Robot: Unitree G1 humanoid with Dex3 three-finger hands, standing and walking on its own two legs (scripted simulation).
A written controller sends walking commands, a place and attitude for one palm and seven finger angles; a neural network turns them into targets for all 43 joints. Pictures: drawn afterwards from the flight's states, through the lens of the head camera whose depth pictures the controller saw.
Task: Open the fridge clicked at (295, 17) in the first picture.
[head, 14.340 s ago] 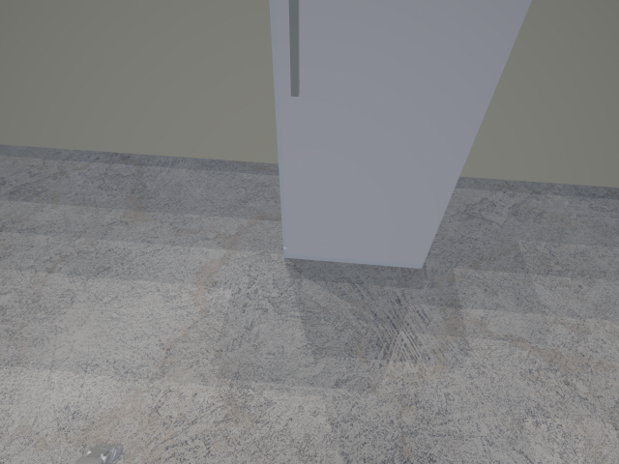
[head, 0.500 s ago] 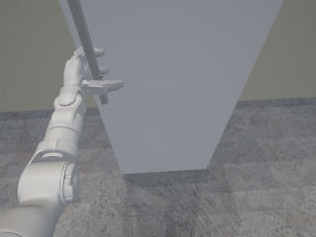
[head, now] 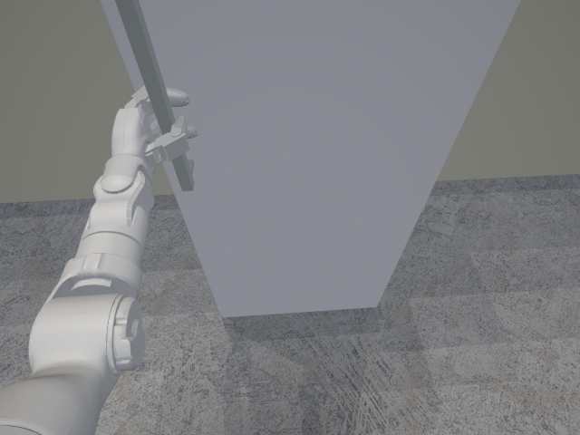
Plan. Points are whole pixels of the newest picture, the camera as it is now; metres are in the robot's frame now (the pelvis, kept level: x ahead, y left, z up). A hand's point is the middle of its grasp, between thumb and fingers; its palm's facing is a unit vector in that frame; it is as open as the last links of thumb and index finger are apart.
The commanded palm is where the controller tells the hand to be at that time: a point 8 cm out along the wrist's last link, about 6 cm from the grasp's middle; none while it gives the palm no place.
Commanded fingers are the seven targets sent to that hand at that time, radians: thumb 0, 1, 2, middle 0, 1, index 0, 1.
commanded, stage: grip the handle and tug to test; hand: left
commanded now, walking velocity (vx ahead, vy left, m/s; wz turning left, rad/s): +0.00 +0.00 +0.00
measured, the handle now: (166, 102) +0.53 +0.17 +0.18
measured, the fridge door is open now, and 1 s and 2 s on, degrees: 0 1 36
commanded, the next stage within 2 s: pull the door a little, standing still in 0.62 s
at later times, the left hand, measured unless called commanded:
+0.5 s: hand (182, 138) +0.47 +0.14 +0.16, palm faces +0.05 -1.00 +0.01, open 5.3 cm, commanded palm +0.43 +0.19 +0.17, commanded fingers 0.00 0.90 0.90 -0.45 -1.40 -0.45 -1.40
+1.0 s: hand (181, 144) +0.46 +0.14 +0.16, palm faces +0.05 -1.00 +0.01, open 5.5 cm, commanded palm +0.40 +0.19 +0.17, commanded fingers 0.00 0.90 0.90 -0.45 -1.40 -0.45 -1.40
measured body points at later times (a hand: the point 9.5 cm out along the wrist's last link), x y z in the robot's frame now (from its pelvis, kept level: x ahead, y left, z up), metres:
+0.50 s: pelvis +0.01 +0.00 +0.00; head +0.04 -0.01 +0.45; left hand +0.47 +0.20 +0.16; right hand +0.07 -0.26 -0.12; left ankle +0.02 +0.12 -0.72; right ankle -0.05 -0.11 -0.72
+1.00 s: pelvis +0.04 +0.00 +0.01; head +0.06 -0.02 +0.46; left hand +0.45 +0.19 +0.16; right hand +0.16 -0.25 -0.10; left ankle +0.02 +0.12 -0.72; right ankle -0.05 -0.11 -0.72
